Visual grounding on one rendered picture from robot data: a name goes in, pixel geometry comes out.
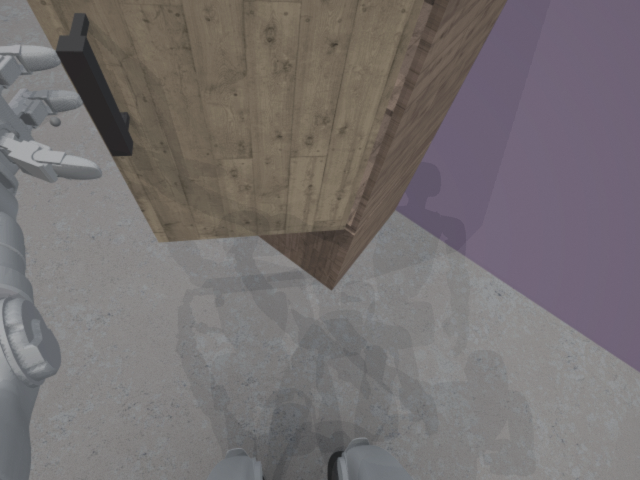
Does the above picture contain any left robot thigh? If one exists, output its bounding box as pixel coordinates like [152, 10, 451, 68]
[206, 456, 263, 480]

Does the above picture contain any left robot upper arm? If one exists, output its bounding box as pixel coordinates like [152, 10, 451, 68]
[0, 297, 61, 480]

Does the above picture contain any right robot thigh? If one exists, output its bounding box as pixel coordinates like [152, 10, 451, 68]
[337, 445, 413, 480]

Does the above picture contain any cupboard door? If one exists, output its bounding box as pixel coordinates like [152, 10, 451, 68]
[27, 0, 424, 243]

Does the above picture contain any left robot forearm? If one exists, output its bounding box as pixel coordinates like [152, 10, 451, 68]
[0, 161, 34, 305]

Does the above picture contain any handle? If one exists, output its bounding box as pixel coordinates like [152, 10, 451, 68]
[56, 13, 133, 156]

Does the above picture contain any left robot hand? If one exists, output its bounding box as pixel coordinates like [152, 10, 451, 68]
[0, 45, 102, 183]

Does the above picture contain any robot thigh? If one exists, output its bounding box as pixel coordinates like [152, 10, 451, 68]
[206, 456, 263, 480]
[337, 445, 413, 480]

